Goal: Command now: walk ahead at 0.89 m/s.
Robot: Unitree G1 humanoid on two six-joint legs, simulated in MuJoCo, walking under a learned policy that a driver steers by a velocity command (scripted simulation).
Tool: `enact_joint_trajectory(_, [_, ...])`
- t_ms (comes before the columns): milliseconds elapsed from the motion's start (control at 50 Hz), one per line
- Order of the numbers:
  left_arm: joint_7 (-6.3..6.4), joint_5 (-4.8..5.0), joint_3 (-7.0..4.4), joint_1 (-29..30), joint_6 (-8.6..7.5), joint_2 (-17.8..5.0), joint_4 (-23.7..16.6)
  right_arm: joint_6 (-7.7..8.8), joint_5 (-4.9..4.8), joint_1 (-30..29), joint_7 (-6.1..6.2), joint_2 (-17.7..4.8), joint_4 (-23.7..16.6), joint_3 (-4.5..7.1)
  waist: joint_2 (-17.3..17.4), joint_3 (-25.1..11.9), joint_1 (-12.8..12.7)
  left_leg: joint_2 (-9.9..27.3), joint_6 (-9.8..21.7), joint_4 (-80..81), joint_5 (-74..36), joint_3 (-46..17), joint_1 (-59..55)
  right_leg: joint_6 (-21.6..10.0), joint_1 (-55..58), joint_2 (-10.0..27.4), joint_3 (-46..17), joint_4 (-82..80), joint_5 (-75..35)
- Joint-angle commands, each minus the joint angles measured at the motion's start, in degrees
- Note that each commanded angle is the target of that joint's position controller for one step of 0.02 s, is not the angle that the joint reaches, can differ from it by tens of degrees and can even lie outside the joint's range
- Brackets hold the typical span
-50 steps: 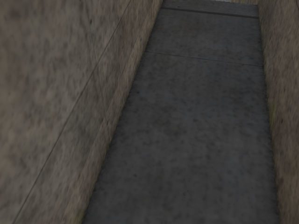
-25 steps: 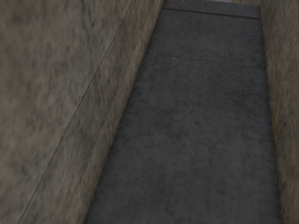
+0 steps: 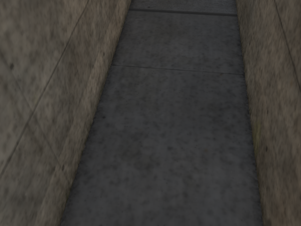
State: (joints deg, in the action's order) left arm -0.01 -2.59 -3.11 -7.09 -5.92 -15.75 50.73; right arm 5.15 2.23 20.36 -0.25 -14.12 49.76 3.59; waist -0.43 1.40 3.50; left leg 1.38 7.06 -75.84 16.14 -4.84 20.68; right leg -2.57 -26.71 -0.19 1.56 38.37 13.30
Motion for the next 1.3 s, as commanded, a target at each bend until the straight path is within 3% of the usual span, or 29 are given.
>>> enact_joint_trajectory(20, [1.42,0.83,-1.35,-5.99,-1.05,-8.21,-0.01,-1.45,1.34,2.44,-1.44,-2.66,-3.67,0.01,-5.28,-5.93,-1.37,3.37,-0.18,-2.44,-5.98,-1.36,20.56,-6.26,17.31,14.34,-28.07,-23.58,28.68])
enact_joint_trajectory(80, [1.73,2.42,-0.63,-7.81,-1.85,-6.14,1.44,-3.68,1.04,-4.65,-1.81,-1.71,-6.18,0.15,-5.22,3.12,-0.06,3.90,-4.60,4.84,-10.84,0.70,23.28,-7.78,7.42,12.75,-21.64,-28.31,24.43])
enact_joint_trajectory(200, [1.34,4.62,-2.10,-15.63,-3.55,-8.39,2.06,-3.95,-0.80,-19.21,-2.05,-3.92,-10.12,0.61,-4.64,8.07,-2.88,2.54,-8.03,30.65,-24.63,5.15,21.53,-7.02,10.41,11.00,-11.04,-36.60,12.47])
enact_joint_trajectory(260, [0.49,4.07,-2.94,-17.74,-3.89,-8.46,2.43,-3.44,-0.38,-23.58,-2.44,-2.56,-10.36,0.04,-2.27,9.24,-4.05,2.25,-5.61,38.62,-27.86,6.78,16.62,-5.76,15.28,11.01,-6.10,-38.47,5.78])
enact_joint_trajectory(280, [0.02,3.66,-2.76,-17.18,-3.13,-9.48,1.91,-2.43,-1.92,-25.27,-2.09,-3.13,-10.90,0.17,-2.74,9.54,-5.16,1.67,-4.52,42.18,-27.93,7.57,12.44,-7.27,16.08,10.67,-5.08,-41.69,2.92])
enact_joint_trajectory(340, [0.31,3.90,-2.49,-18.30,-2.56,-10.79,2.83,-2.83,-0.69,-21.04,-0.45,-4.84,-10.38,1.32,-5.30,5.10,-3.10,-5.73,-1.10,42.54,-12.58,15.06,1.97,-7.93,26.66,10.95,0.54,-26.25,-52.79])
enact_joint_trajectory(380, [1.15,2.42,-2.64,-19.36,-1.45,-12.41,3.88,-2.33,1.45,-0.11,1.34,-6.73,-5.83,2.50,-6.40,-4.65,6.71,-7.98,1.26,42.06,-2.64,14.98,-14.13,-7.95,26.54,12.16,0.92,1.49,-68.42])
enact_joint_trajectory(400, [0.77,2.72,-2.38,-18.98,-1.42,-10.48,4.08,-1.96,1.93,10.90,2.44,-9.52,-2.47,3.65,-1.67,-8.13,11.25,-0.42,3.35,44.99,10.57,3.38,-27.27,-7.50,13.49,7.89,1.91,21.44,-53.37])
enact_joint_trajectory(420, [-0.51,5.04,-0.10,-26.09,-1.85,0.71,3.59,-0.76,3.52,14.03,2.50,-15.70,-2.60,4.72,15.93,-15.06,5.48,18.49,11.84,57.51,45.23,-33.00,-39.37,-6.62,-7.20,-3.52,-1.78,48.43,-0.26])
enact_joint_trajectory(440, [-1.42,2.82,-0.80,-19.91,-2.89,-5.21,1.72,-0.82,1.21,8.95,1.65,-12.90,-2.41,3.58,7.66,-13.02,4.85,20.17,11.09,68.18,56.92,-54.71,-36.34,-8.96,-17.10,-6.03,-14.04,49.73,7.36])
enact_joint_trajectory(480, [-1.92,1.27,-0.69,-9.11,-2.86,-7.74,-1.87,0.08,0.07,2.69,1.43,-12.57,-2.26,3.39,0.29,-6.62,2.24,16.36,7.84,66.09,30.64,-34.41,-23.93,-8.39,-13.41,1.29,-12.16,36.55,-2.26])
enact_joint_trajectory(520, [-2.20,-0.30,0.26,-5.54,-0.11,-4.77,-2.39,1.26,-0.59,3.20,2.75,-7.71,-0.77,1.56,-1.84,-1.39,-0.80,12.15,4.01,65.96,16.84,-23.05,-16.85,-5.46,-10.83,3.85,-11.23,27.82,-4.76])
enact_joint_trajectory(600, [-2.78,-0.64,2.52,1.39,1.59,-0.95,-4.08,3.70,-2.65,11.21,2.69,-5.83,3.77,0.55,1.61,3.50,-1.80,8.99,2.30,64.29,-40.19,-5.29,-19.21,-1.51,-15.74,4.21,-5.38,15.20,-8.23])
enact_joint_trajectory(640, [-3.18,0.19,3.90,7.13,1.25,1.42,-5.52,3.77,-3.29,11.58,2.46,-5.94,4.27,0.63,4.53,3.07,-1.72,4.36,0.54,63.08,-50.39,2.28,-14.88,-0.94,-10.19,1.52,-0.32,2.97,-16.12])
enact_joint_trajectory(680, [-3.88,1.27,5.46,10.87,1.54,4.32,-6.06,4.19,-4.54,12.07,2.30,-5.23,5.10,-0.06,4.66,3.19,-1.32,1.98,-1.87,64.45,-43.04,5.92,-6.06,-1.80,2.61,-0.66,2.65,-7.42,-32.14])
enact_joint_trajectory(760, [-3.49,0.27,4.89,8.89,1.37,0.05,-4.51,4.22,-3.71,12.06,2.61,-5.75,6.90,-0.61,8.96,2.82,-3.03,5.69,-2.67,63.74,-33.06,4.70,-10.88,-4.92,9.35,-0.75,0.60,-12.05,-36.93])
enact_joint_trajectory(800, [-2.59,-1.27,3.72,-3.13,0.61,-3.21,0.03,2.98,-2.82,11.61,2.83,-6.74,7.33,-0.68,8.46,-2.70,-7.85,5.49,-3.62,47.09,-43.13,6.02,-13.36,-6.33,19.87,-3.94,1.53,-9.54,-27.52])
enact_joint_trajectory(820, [-2.12,-1.99,3.01,-10.90,-0.09,-4.93,2.61,2.47,-3.03,12.10,3.13,-7.31,7.53,-0.85,8.59,-4.90,-11.47,4.30,-4.12,35.33,-41.02,6.85,-10.74,-7.13,26.95,-1.37,-0.60,-10.58,-28.57])
enact_joint_trajectory(840, [-1.29,-3.50,1.53,-15.89,-0.55,-9.85,3.14,2.07,-4.14,19.19,3.61,-2.15,6.74,-2.34,-0.18,-13.61,-9.83,2.29,-5.12,14.91,-14.80,8.58,1.99,-12.02,44.43,14.45,-11.67,-2.03,-57.53])
enact_joint_trajectory(860, [-0.99,-1.49,0.55,-18.00,0.15,-10.18,2.48,0.67,-6.85,24.86,4.29,-0.36,7.79,-2.78,-12.79,-27.85,-9.24,-5.95,-6.82,-14.93,25.23,6.31,14.65,-24.91,59.17,29.28,-32.40,-1.99,-75.20])
enact_joint_trajectory(880, [-0.44,1.65,1.05,-16.71,1.11,-6.63,0.73,0.19,-4.48,19.51,4.59,-6.36,7.58,-1.19,-3.22,-32.04,-8.96,-2.51,-5.49,-15.44,19.85,-0.42,12.98,-24.19,53.31,23.92,-28.19,-4.34,-69.51])
enact_joint_trajectory(920, [0.45,1.90,2.16,-9.96,1.35,-2.26,0.50,-0.15,-2.59,10.33,4.54,-5.69,4.62,-0.90,0.02,-16.96,-6.62,0.35,-4.98,-3.39,14.65,0.47,10.02,-20.03,33.08,18.87,-19.50,-13.52,-58.21])
enact_joint_trajectory(960, [1.29,1.84,2.46,-8.02,1.86,-0.89,1.91,-2.43,-2.01,10.90,4.90,-1.95,5.22,-1.55,-0.14,-11.20,-2.83,1.30,-5.12,5.81,13.59,1.25,2.96,-17.44,20.49,15.90,-15.00,-17.17,-50.71])
enact_joint_trajectory(1040, [0.43,0.77,2.18,-4.22,2.13,-2.62,2.92,-5.65,-2.72,7.74,6.20,0.83,4.79,-1.90,-5.04,-8.31,-0.19,-0.52,-5.56,27.11,7.67,5.61,-7.59,-13.30,8.26,10.29,-9.05,-20.79,-40.96])
enact_joint_trajectory(1160, [0.68,2.57,2.67,-1.77,5.17,-1.75,2.41,-7.07,-1.06,2.32,6.04,-0.34,3.39,-2.26,-4.85,0.77,-0.47,-0.19,-3.53,43.64,-2.45,6.77,-19.80,-7.30,-7.60,7.69,-13.78,-28.05,17.59])
enact_joint_trajectory(1200, [0.47,2.34,3.97,-7.75,5.44,0.92,2.98,-5.61,-0.58,0.87,6.67,-4.74,1.93,-2.24,5.93,3.26,-3.35,10.78,-0.58,58.51,5.52,-7.65,-12.97,-3.49,-2.76,2.38,-9.55,-21.87,15.38])
enact_joint_trajectory(1220, [0.57,2.16,3.86,-9.08,6.14,0.54,4.29,-4.79,-1.30,-1.25,6.44,-3.78,1.42,-2.66,7.98,3.30,-4.81,16.27,2.23,64.14,11.96,-13.59,0.96,-2.12,11.60,-1.74,-5.87,-13.65,6.99])
enact_joint_trajectory(1260, [0.93,2.46,3.84,-9.94,7.22,1.12,5.26,-3.70,-3.09,-6.36,6.35,-1.46,1.65,-3.61,7.14,2.56,-8.81,12.95,0.72,63.20,5.71,-9.08,6.74,-1.79,23.82,0.33,-8.28,-13.99,-1.77])
enact_joint_trajectory(1300, [1.19,1.44,3.61,-8.74,7.21,-1.75,5.73,-3.31,-3.29,-3.51,6.13,-1.27,2.85,-3.56,5.36,2.69,-7.89,7.46,-3.63,59.24,2.40,-3.46,2.36,-1.95,23.36,3.70,-10.48,-22.19,-3.80])
